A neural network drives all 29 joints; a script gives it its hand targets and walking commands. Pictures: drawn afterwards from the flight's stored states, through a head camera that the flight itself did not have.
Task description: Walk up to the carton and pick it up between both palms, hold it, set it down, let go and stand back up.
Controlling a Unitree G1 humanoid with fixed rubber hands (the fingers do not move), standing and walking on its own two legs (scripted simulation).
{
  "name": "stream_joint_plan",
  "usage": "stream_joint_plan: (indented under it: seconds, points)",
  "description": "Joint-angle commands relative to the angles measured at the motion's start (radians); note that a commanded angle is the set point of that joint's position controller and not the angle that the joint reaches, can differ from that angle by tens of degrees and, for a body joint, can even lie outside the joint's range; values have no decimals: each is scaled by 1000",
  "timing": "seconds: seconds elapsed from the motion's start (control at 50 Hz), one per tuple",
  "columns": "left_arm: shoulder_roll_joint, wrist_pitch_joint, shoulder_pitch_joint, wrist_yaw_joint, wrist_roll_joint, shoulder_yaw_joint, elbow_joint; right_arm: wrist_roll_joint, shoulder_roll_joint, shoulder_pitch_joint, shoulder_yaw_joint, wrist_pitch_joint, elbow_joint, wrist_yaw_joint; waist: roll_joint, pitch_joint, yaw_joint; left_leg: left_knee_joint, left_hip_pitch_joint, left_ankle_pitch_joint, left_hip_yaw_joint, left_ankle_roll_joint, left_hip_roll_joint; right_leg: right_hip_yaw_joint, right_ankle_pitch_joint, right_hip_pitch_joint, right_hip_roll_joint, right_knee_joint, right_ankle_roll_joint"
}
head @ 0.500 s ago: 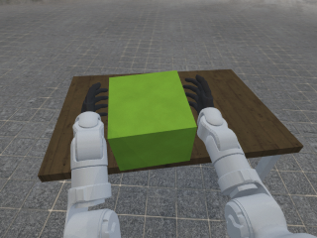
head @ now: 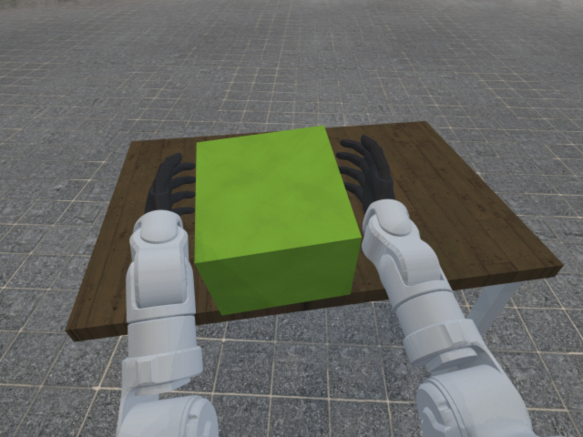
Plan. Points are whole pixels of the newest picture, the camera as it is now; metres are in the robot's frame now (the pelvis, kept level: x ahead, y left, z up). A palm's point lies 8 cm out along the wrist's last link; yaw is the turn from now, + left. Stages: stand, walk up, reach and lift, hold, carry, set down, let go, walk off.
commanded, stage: hold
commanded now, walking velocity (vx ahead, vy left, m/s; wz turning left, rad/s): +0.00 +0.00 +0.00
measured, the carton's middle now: (273, 218) +0.37 +0.01 +0.14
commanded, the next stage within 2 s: none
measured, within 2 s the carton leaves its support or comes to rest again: neither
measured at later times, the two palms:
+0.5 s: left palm (163, 213) +0.34 +0.15 +0.19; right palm (378, 197) +0.34 -0.12 +0.19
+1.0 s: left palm (163, 212) +0.34 +0.15 +0.19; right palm (379, 197) +0.34 -0.12 +0.19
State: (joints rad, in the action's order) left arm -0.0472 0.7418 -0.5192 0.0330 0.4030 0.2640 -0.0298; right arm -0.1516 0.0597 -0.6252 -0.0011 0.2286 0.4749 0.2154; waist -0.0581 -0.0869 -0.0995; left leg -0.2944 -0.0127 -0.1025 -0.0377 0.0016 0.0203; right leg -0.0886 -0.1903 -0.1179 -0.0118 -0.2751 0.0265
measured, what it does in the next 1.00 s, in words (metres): stands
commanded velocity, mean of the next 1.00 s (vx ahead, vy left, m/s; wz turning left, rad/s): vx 0.00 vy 0.00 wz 0.00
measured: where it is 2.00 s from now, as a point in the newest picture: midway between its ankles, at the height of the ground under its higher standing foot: outside the picture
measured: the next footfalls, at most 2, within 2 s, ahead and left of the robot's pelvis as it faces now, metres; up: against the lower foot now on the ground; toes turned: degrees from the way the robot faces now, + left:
none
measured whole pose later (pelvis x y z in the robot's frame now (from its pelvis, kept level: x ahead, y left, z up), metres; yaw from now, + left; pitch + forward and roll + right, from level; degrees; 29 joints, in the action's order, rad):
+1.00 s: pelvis -0.01 +0.00 +0.00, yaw -1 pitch -12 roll +0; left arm -0.05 0.74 -0.58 0.03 0.43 0.28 -0.10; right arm -0.10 0.07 -0.67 -0.05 0.20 0.55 0.19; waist -0.06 -0.09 -0.09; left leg -0.28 -0.02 -0.08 -0.05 0.00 0.02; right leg -0.08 -0.18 -0.10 -0.01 -0.28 0.03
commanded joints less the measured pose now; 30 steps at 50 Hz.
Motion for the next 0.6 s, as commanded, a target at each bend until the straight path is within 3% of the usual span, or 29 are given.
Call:
stream_joint_plan:
  seconds: [0.0, 0.14, 0.18, 0.2, 0.26, 0.34, 0.4, 0.44, 0.52, 0.58]
  points:
    - [-474, -103, -671, 159, -178, -447, 188, -46, 469, -603, 379, -25, -234, -87, 64, 384, -12, -20, -253, 212, -1, -1, -35, -14, 248, 100, -14, 44, -83]
    - [-465, -80, -653, 173, -154, -400, 134, -25, 444, -590, 319, -14, -176, -95, 69, 287, -3, 16, -220, 122, -12, -5, -30, -17, 152, 133, -9, 58, -71]
    - [-461, -81, -661, 176, -154, -402, 158, -33, 441, -576, 318, -16, -166, -102, 78, 309, 6, 6, -235, 164, -11, 3, -30, -22, 167, 133, -16, 58, -67]
    - [-467, -83, -654, 173, -165, -423, 181, -34, 443, -579, 331, -23, -204, -102, 90, 346, -7, -1, -258, 183, -9, 7, -31, -25, 171, 131, -17, 54, -66]
    - [-489, -92, -675, 158, -185, -467, 235, -61, 456, -616, 378, -36, -282, -100, 106, 418, 0, -42, -300, 313, -1, 21, -31, -26, 283, 104, -24, 35, -68]
    - [-457, -86, -650, 159, -167, -426, 167, -32, 443, -594, 359, -21, -227, -88, 51, 318, -10, -17, -251, 196, 0, 2, -31, -23, 227, 131, -12, 53, -75]
    - [-446, -79, -653, 174, -148, -407, 140, -6, 431, -566, 317, -17, -169, -97, 77, 271, -12, 19, -217, 107, -13, -2, -31, -25, 147, 133, -7, 61, -71]
    - [-469, -84, -671, 172, -156, -421, 164, -14, 437, -603, 323, -33, -215, -103, 91, 327, -3, 4, -241, 148, -14, 2, -29, -25, 159, 145, -9, 53, -68]
    - [-457, -86, -651, 169, -167, -413, 144, -27, 446, -587, 334, -35, -201, -98, 61, 343, -1, -4, -257, 196, -15, -6, -29, -26, 214, 121, -10, 53, -75]
    - [-444, -79, -658, 173, -146, -378, 105, 0, 424, -630, 305, -38, -187, -99, 53, 308, 9, 10, -227, 107, -20, -12, -31, -32, 134, 130, -9, 66, -75]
